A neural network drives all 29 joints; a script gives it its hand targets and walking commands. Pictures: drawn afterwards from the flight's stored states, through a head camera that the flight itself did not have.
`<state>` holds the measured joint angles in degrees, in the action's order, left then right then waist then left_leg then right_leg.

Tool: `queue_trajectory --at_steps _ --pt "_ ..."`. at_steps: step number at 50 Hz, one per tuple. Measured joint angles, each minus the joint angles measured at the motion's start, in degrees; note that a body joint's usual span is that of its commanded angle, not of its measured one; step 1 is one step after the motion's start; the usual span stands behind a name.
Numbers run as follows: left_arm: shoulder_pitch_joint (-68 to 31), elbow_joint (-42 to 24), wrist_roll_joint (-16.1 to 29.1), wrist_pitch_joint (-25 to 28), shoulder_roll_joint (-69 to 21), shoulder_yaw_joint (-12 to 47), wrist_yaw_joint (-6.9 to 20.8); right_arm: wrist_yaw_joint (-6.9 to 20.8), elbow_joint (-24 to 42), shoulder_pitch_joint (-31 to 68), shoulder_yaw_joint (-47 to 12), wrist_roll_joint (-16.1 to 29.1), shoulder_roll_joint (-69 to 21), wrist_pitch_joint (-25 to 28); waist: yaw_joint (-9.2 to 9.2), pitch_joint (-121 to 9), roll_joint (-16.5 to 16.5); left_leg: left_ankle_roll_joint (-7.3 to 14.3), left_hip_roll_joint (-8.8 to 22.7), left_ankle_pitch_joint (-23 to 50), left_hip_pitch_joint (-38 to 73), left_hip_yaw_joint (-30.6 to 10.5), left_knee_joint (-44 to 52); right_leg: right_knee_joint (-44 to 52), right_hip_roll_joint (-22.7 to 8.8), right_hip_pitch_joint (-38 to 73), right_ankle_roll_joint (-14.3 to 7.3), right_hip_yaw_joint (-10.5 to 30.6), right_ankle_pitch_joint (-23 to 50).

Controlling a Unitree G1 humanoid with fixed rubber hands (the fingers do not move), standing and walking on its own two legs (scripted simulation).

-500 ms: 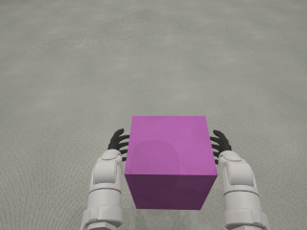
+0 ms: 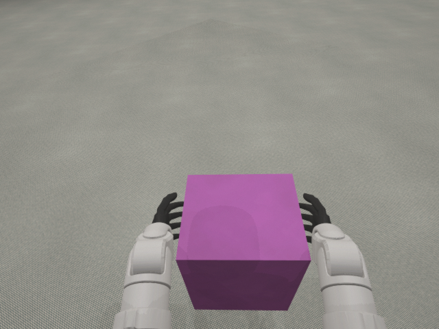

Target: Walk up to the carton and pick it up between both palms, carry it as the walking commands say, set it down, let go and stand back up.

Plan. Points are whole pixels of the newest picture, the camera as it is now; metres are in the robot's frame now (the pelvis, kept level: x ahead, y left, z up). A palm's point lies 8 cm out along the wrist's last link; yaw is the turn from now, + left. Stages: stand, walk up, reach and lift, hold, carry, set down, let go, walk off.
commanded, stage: reach and lift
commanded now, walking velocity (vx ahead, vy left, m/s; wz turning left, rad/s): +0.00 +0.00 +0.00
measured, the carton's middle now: (240, 246) +0.30 +0.00 -0.02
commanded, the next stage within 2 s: hold in 0.22 s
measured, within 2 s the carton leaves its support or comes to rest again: neither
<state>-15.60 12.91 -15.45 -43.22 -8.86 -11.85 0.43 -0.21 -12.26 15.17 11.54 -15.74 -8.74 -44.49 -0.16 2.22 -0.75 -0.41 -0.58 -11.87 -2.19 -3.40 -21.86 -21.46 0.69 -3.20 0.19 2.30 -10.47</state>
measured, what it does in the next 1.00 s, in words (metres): lifts its right foot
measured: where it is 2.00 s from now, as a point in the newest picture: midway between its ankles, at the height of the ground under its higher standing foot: (229, 275)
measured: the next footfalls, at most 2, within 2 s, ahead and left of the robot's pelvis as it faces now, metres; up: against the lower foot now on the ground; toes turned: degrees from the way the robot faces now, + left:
right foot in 1.06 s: +0.15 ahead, -0.10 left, +0.00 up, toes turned -8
left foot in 1.40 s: +0.42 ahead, +0.14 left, +0.00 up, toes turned +12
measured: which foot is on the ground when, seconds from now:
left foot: down 0.00-1.00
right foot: down 0.00-0.86, up 0.88-1.00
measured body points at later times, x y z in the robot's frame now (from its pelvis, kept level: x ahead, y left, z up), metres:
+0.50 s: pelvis -0.01 +0.00 +0.00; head -0.06 +0.00 +0.44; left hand +0.29 +0.15 +0.04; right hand +0.29 -0.15 +0.04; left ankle +0.01 +0.13 -0.74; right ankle +0.02 -0.12 -0.74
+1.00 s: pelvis +0.07 +0.02 +0.00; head +0.03 +0.02 +0.45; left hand +0.35 +0.17 +0.08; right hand +0.35 -0.13 +0.08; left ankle +0.01 +0.13 -0.74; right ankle +0.06 -0.10 -0.73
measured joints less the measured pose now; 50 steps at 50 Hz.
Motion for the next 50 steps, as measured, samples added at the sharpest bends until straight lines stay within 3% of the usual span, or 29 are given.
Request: queue_trajectory --at_steps 32,36,40,44,47,50 --pt "-1.1 1.7 -0.6 0.1 -0.3 -1.4 0.3 -0.3 -2.0 1.3 1.1 0.0 -0.3 0.1 0.02 0.1 0.4 0.1 -0.1 -0.2 -0.7 -0.1 -2.0 -1.6 0.0 -0.5 0.1 0.0 -0.1" --pt "-0.4 0.9 0.1 -0.6 -0.1 -0.4 0.0 -0.3 -0.3 -0.2 0.0 0.1 0.1 -0.6 0.22 -5.1 0.5 0.3 -0.2 -5.7 -8.0 -0.7 -7.5 -5.6 -0.1 -6.8 -0.3 -1.1 -4.4" --pt "0.5 -3.3 2.2 -3.0 0.1 1.8 -1.3 -0.9 4.2 -2.0 -0.9 2.1 0.5 -2.3 0.02 -8.3 1.3 0.6 0.3 -10.8 -12.6 0.9 -11.0 -7.3 -1.0 -10.3 -0.4 -2.1 -6.0" --pt "2.9 -10.4 4.3 -6.3 0.7 3.4 -2.7 -2.1 9.4 -2.8 -2.7 4.8 0.6 -5.1 -0.41 -10.3 2.2 1.1 -0.4 -4.7 -12.0 3.2 -8.5 -13.2 -2.8 -13.3 -0.1 -1.9 -10.3" --pt "5.7 -16.7 6.3 -9.6 1.1 4.1 -3.6 -3.5 13.8 -4.6 -5.4 6.6 0.8 -7.9 -0.82 -11.5 1.0 1.6 0.5 -5.2 -10.2 4.5 -6.0 -18.7 -2.8 -16.4 -0.6 -5.2 -13.4" --pt "7.6 -22.8 8.4 -13.0 1.4 5.4 -4.8 -4.9 20.3 -6.5 -6.9 8.3 1.1 -11.6 -0.49 -11.9 -0.2 1.3 1.6 -5.6 -7.8 4.7 -2.1 -14.2 -2.1 -17.2 -0.9 -7.9 -12.1"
